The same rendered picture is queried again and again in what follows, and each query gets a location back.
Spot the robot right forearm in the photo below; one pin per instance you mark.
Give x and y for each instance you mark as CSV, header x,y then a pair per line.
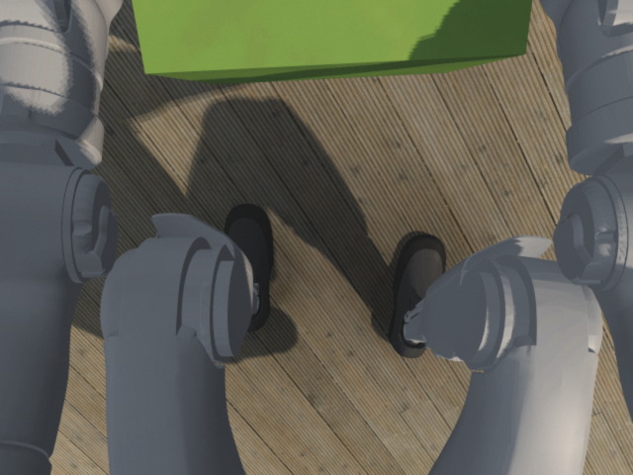
x,y
594,41

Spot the robot right thigh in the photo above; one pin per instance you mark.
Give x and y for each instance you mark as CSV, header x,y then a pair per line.
x,y
525,324

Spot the left robot upper arm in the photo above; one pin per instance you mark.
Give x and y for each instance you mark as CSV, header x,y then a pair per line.
x,y
57,230

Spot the robot right shin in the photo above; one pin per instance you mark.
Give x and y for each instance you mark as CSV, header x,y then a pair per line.
x,y
431,324

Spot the robot left forearm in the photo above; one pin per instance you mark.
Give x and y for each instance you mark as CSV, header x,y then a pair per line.
x,y
52,64

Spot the carton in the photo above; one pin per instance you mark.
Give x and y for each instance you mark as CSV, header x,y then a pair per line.
x,y
245,41

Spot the right robot upper arm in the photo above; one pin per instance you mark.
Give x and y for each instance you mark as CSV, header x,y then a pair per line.
x,y
593,243

